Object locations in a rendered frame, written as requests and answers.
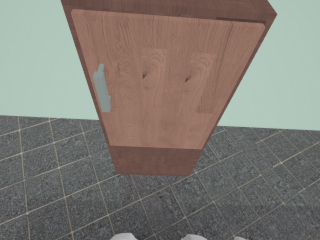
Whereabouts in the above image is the handle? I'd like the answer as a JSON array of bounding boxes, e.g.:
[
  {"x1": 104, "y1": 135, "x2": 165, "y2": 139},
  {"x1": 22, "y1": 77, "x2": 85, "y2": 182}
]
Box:
[{"x1": 92, "y1": 63, "x2": 111, "y2": 113}]

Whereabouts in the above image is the cupboard door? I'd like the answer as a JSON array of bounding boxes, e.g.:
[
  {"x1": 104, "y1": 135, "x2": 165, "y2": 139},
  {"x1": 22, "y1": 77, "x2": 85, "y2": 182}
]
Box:
[{"x1": 71, "y1": 9, "x2": 266, "y2": 150}]

